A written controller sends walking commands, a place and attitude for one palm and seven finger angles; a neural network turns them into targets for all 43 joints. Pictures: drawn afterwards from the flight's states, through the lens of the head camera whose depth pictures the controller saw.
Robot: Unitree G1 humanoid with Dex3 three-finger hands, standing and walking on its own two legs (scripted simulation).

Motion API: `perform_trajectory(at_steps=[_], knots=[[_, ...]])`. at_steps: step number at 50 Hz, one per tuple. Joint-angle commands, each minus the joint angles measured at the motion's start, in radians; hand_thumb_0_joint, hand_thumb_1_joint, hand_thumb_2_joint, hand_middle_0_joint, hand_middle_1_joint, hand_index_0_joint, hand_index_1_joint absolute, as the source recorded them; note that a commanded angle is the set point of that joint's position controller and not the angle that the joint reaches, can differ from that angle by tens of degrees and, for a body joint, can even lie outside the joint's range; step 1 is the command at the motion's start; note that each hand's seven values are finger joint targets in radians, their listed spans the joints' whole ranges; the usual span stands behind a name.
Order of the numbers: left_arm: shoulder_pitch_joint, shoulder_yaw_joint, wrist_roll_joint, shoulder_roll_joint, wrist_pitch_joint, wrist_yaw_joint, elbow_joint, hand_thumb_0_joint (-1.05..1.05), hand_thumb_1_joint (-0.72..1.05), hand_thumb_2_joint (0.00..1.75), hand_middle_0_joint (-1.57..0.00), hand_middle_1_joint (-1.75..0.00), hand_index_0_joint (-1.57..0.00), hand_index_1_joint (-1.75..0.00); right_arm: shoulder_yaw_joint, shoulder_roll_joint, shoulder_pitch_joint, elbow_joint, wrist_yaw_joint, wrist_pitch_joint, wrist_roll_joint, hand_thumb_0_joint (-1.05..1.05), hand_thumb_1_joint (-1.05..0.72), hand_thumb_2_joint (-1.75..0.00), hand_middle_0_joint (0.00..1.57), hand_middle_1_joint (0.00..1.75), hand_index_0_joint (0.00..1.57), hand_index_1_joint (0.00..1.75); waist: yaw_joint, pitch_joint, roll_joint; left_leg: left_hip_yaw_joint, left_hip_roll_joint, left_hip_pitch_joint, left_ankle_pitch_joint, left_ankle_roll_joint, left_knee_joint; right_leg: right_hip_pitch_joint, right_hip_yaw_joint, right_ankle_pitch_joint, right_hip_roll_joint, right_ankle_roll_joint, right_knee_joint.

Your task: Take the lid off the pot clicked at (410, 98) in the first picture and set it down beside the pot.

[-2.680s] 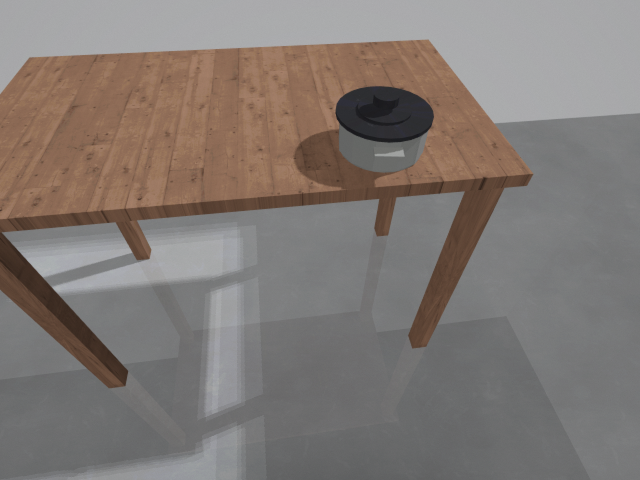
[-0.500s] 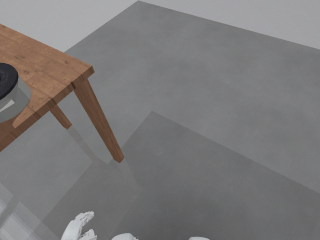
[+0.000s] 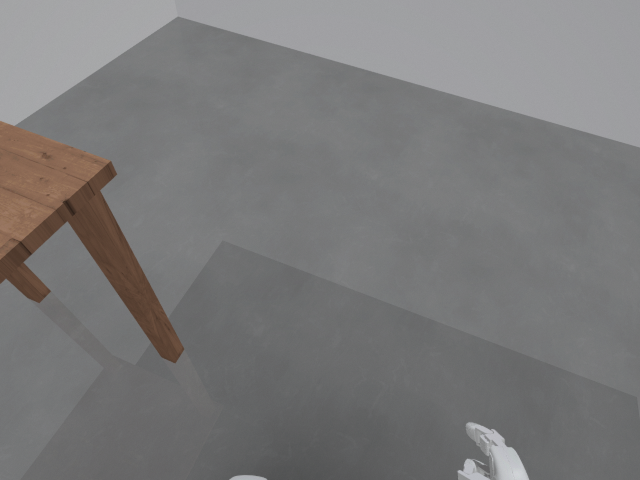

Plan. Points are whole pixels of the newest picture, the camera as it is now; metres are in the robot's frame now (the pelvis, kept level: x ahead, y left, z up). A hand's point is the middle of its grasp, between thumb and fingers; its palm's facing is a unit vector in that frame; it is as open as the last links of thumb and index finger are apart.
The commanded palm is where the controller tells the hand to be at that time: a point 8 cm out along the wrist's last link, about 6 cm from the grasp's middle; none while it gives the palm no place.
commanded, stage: walk to a spot facing it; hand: left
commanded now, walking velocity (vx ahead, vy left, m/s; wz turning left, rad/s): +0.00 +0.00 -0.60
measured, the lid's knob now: out of the picture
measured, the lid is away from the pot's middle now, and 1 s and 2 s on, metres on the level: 0.00 0.00 0.00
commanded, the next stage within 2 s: turn to face it in 1.36 s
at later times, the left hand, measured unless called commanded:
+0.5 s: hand (237, 450) +0.17 +0.13 -0.15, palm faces -0.33 -0.90 -0.27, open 7.3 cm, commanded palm none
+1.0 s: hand (250, 421) +0.21 +0.12 -0.19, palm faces -0.48 -0.86 -0.17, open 7.3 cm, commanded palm none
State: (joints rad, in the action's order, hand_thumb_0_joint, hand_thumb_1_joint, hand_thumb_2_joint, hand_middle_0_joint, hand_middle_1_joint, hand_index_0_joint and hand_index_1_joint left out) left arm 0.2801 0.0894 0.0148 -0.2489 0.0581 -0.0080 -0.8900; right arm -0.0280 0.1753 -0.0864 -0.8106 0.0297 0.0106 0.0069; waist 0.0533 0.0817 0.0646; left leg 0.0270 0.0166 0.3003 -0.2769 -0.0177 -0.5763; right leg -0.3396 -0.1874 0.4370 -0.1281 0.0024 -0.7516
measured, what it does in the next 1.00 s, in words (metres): walks ahead, turning right: right foot, then left foot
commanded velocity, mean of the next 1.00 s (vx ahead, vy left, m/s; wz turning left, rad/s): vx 0.21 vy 0.00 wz -0.54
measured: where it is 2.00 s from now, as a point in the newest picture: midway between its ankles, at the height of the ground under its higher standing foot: (380, 460)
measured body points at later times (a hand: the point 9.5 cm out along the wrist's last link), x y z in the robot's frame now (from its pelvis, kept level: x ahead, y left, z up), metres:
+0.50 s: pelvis -0.01 -0.03 -0.01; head +0.01 -0.06 +0.44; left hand +0.18 +0.17 -0.13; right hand -0.10 -0.29 -0.16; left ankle +0.01 +0.10 -0.71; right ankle -0.04 -0.13 -0.73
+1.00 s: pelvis +0.15 -0.06 -0.01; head +0.17 -0.04 +0.44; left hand +0.24 +0.16 -0.17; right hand +0.13 -0.33 -0.12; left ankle +0.26 -0.02 -0.73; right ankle -0.02 -0.12 -0.68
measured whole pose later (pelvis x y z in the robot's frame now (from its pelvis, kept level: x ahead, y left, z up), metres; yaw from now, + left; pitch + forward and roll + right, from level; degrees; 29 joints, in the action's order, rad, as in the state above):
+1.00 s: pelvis +0.15 -0.06 -0.01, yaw -36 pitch -2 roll -1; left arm 0.41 0.08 0.02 -0.20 0.00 0.01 -1.02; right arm -0.03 0.17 -0.14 -0.86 0.00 -0.07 0.03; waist 0.06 0.06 0.05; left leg 0.12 -0.05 0.37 -0.23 -0.03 -0.64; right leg -0.24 -0.10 0.48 -0.04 0.02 -0.97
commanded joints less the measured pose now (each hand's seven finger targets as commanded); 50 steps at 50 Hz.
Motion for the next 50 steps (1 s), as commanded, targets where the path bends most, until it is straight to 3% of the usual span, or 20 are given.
perform_trajectory(at_steps=[1, 3, 6, 13, 19, 21, 22, 23, 24, 25, 29, 36, 41, 43, 45, 46, 47, 48, 49, 50], knots=[[0.032, 0.039, 0.016, -0.119, -0.025, 0.013, 0.079, 0.0, 0.9, 0.9, -0.2, -0.3, -0.2, -0.3, -0.039, 0.169, -0.047, 0.073, 0.013, -0.018, 0.016, 0.0, -0.9, -0.9, 0.2, 0.3, 0.2, 0.3, -0.025, -0.101, -0.215, -0.27, -0.383, -0.153, 0.387, -0.135, 0.262, -0.222, 0.082, 0.064, 0.111, -0.058, -0.439], [0.026, 0.033, 0.013, -0.101, -0.013, 0.027, 0.073, 0.0, 0.9, 0.9, -0.2, -0.3, -0.2, -0.3, -0.034, 0.167, -0.041, 0.075, 0.011, -0.023, 0.015, 0.0, -0.9, -0.9, 0.2, 0.3, 0.2, 0.3, -0.021, -0.096, -0.205, -0.141, -0.319, -0.138, 0.372, -0.11, 0.27, -0.212, 0.11, -0.019, 0.131, -0.069, -0.492], [0.013, 0.026, 0.011, -0.084, -0.001, 0.036, 0.071, 0.0, 0.9, 0.9, -0.2, -0.3, -0.2, -0.3, -0.036, 0.168, -0.083, 0.056, 0.009, -0.025, 0.011, 0.0, -0.9, -0.9, 0.2, 0.3, 0.2, 0.3, -0.031, -0.098, -0.206, -0.052, -0.289, -0.17, 0.335, -0.1, 0.276, -0.222, 0.15, -0.072, 0.149, -0.083, -0.451], [-0.105, 0.005, 0.008, -0.05, 0.004, 0.043, 0.098, 0.0, 0.9, 0.9, -0.2, -0.3, -0.2, -0.3, -0.058, 0.204, -0.201, -0.004, 0.003, -0.024, 0.016, 0.0, -0.9, -0.9, 0.2, 0.3, 0.2, 0.3, -0.086, -0.077, -0.225, -0.007, -0.353, -0.217, 0.314, -0.127, 0.275, -0.182, 0.217, -0.021, 0.195, -0.08, -0.178], [-0.107, -0.001, 0.004, -0.044, -0.019, 0.041, 0.094, 0.0, 0.9, 0.9, -0.2, -0.3, -0.2, -0.3, -0.076, 0.24, -0.227, -0.036, -0.008, -0.021, 0.022, 0.0, -0.9, -0.9, 0.2, 0.3, 0.2, 0.3, -0.087, -0.131, -0.259, 0.074, -0.386, -0.201, 0.329, -0.091, 0.169, -0.011, 0.282, -0.014, 0.16, -0.032, 0.083], [-0.019, 0.007, 0.008, -0.079, -0.03, 0.04, 0.063, 0.0, 0.9, 0.9, -0.2, -0.3, -0.2, -0.3, -0.074, 0.226, -0.22, -0.041, -0.015, -0.017, 0.019, 0.0, -0.9, -0.9, 0.2, 0.3, 0.2, 0.3, -0.034, -0.167, -0.168, 0.141, -0.349, -0.049, 0.027, -0.016, 0.015, 0.225, 0.296, -0.126, 0.145, 0.001, 0.288], [0.062, 0.029, 0.017, -0.177, -0.041, 0.029, 0.042, 0.0, 0.9, 0.9, -0.2, -0.3, -0.2, -0.3, -0.057, 0.159, -0.211, -0.023, -0.022, -0.012, 0.007, 0.0, -0.9, -0.9, 0.2, 0.3, 0.2, 0.3, 0.016, -0.185, 0.096, 0.232, -0.256, 0.196, -0.237, 0.048, -0.218, 0.429, 0.053, 0.004, 0.327, 0.073, 0.441], [0.134, 0.048, 0.007, -0.273, -0.042, 0.012, 0.028, 0.0, 0.9, 0.9, -0.2, -0.3, -0.2, -0.3, -0.037, 0.117, -0.09, 0.04, -0.029, -0.007, 0.013, 0.0, -0.9, -0.9, 0.2, 0.3, 0.2, 0.3, 0.078, -0.103, 0.305, 0.164, -0.132, 0.459, -0.425, 0.087, -0.457, 0.407, -0.355, 0.03, 0.531, 0.184, 0.56], [0.152, 0.048, -0.003, -0.263, -0.044, 0.001, 0.024, 0.0, 0.9, 0.9, -0.2, -0.3, -0.2, -0.3, -0.045, 0.166, -0.04, 0.055, -0.029, -0.006, 0.018, 0.0, -0.9, -0.9, 0.2, 0.3, 0.2, 0.3, 0.077, -0.056, 0.185, 0.019, -0.149, 0.506, -0.332, 0.064, -0.544, 0.355, -0.334, 0.102, 0.539, 0.219, 0.586], [0.098, 0.044, -0.003, -0.224, -0.053, -0.002, 0.035, 0.0, 0.9, 0.9, -0.2, -0.3, -0.2, -0.3, -0.051, 0.17, -0.05, 0.044, -0.037, -0.009, 0.015, 0.0, -0.9, -0.9, 0.2, 0.3, 0.2, 0.3, 0.042, -0.035, 0.153, -0.008, -0.169, 0.511, -0.227, 0.057, -0.563, 0.318, -0.279, 0.168, 0.48, 0.203, 0.59], [-0.009, 0.017, -0.001, -0.138, -0.089, 0.001, 0.056, 0.0, 0.9, 0.9, -0.2, -0.3, -0.2, -0.3, -0.059, 0.159, -0.119, -0.02, -0.047, -0.021, 0.025, 0.0, -0.9, -0.9, 0.2, 0.3, 0.2, 0.3, -0.042, -0.022, 0.082, 0.014, -0.166, 0.376, -0.034, 0.094, -0.497, 0.221, -0.083, -0.133, 0.357, 0.17, 0.531], [0.094, 0.014, 0.003, -0.149, -0.115, 0.009, 0.006, 0.0, 0.9, 0.9, -0.2, -0.3, -0.2, -0.3, -0.058, 0.124, -0.038, 0.008, -0.056, -0.04, 0.016, 0.0, -0.9, -0.9, 0.2, 0.3, 0.2, 0.3, -0.016, -0.011, 0.059, 0.014, -0.128, 0.389, 0.043, 0.104, -0.352, 0.27, -0.139, -0.172, 0.342, 0.192, 0.534], [0.111, 0.014, 0.011, -0.139, -0.116, 0.002, -0.015, 0.0, 0.9, 0.9, -0.2, -0.3, -0.2, -0.3, -0.051, 0.104, 0.027, 0.037, -0.055, -0.064, 0.008, 0.0, -0.9, -0.9, 0.2, 0.3, 0.2, 0.3, -0.003, 0.006, 0.081, 0.023, -0.088, 0.265, -0.002, 0.083, -0.17, 0.243, -0.175, -0.249, 0.342, 0.189, 0.488], [0.1, 0.017, 0.009, -0.137, -0.114, 0.002, -0.018, 0.0, 0.9, 0.9, -0.2, -0.3, -0.2, -0.3, -0.05, 0.1, -0.006, 0.026, -0.049, -0.076, 0.007, 0.0, -0.9, -0.9, 0.2, 0.3, 0.2, 0.3, -0.025, 0.001, 0.081, 0.046, -0.059, 0.141, -0.003, 0.071, -0.061, 0.21, -0.166, -0.333, 0.324, 0.177, 0.436], [0.069, 0.02, 0.003, -0.116, -0.115, 0.005, -0.016, 0.0, 0.9, 0.9, -0.2, -0.3, -0.2, -0.3, -0.06, 0.139, -0.202, -0.042, -0.026, -0.09, 0.01, 0.0, -0.9, -0.9, 0.2, 0.3, 0.2, 0.3, -0.113, -0.073, 0.03, 0.042, -0.045, -0.195, 0.051, 0.051, 0.103, 0.084, -0.094, -0.45, 0.23, 0.124, 0.204], [0.089, 0.016, -0.006, -0.061, -0.116, 0.012, -0.011, 0.0, 0.9, 0.9, -0.2, -0.3, -0.2, -0.3, -0.086, 0.242, -0.354, -0.085, -0.012, -0.094, 0.019, 0.0, -0.9, -0.9, 0.2, 0.3, 0.2, 0.3, -0.166, -0.186, -0.16, -0.174, -0.229, -0.441, -0.064, 0.005, 0.153, -0.078, -0.015, -0.295, 0.137, 0.082, -0.053], [0.117, 0.005, -0.013, -0.016, -0.117, 0.02, 0.01, 0.0, 0.9, 0.9, -0.2, -0.3, -0.2, -0.3, -0.098, 0.323, -0.449, -0.095, -0.011, -0.093, 0.029, 0.0, -0.9, -0.9, 0.2, 0.3, 0.2, 0.3, -0.174, -0.245, -0.419, -0.541, -0.514, -0.529, -0.183, -0.085, 0.299, -0.284, 0.142, 0.114, 0.045, 0.023, -0.368], [0.062, 0.008, 0.0, -0.044, -0.112, 0.019, 0.02, 0.0, 0.9, 0.9, -0.2, -0.3, -0.2, -0.3, -0.083, 0.293, -0.418, -0.089, -0.01, -0.076, 0.027, 0.0, -0.9, -0.9, 0.2, 0.3, 0.2, 0.3, -0.169, -0.147, -0.311, -0.599, -0.534, -0.384, -0.313, -0.128, 0.369, -0.323, 0.088, 0.092, 0.112, 0.032, -0.494], [0.05, 0.013, 0.008, -0.042, -0.109, 0.025, 0.017, 0.0, 0.9, 0.9, -0.2, -0.3, -0.2, -0.3, -0.068, 0.231, -0.322, -0.068, -0.017, -0.073, 0.027, 0.0, -0.9, -0.9, 0.2, 0.3, 0.2, 0.3, -0.12, -0.056, -0.214, -0.502, -0.489, -0.234, -0.392, -0.125, 0.397, -0.341, 0.114, 0.03, 0.157, 0.034, -0.538], [0.042, 0.014, 0.016, -0.034, -0.102, 0.032, 0.002, 0.0, 0.9, 0.9, -0.2, -0.3, -0.2, -0.3, -0.05, 0.162, -0.255, -0.056, -0.016, -0.082, 0.026, 0.0, -0.9, -0.9, 0.2, 0.3, 0.2, 0.3, -0.091, -0.016, -0.224, -0.411, -0.445, -0.131, -0.362, -0.089, 0.417, -0.33, 0.125, -0.055, 0.183, 0.027, -0.563]])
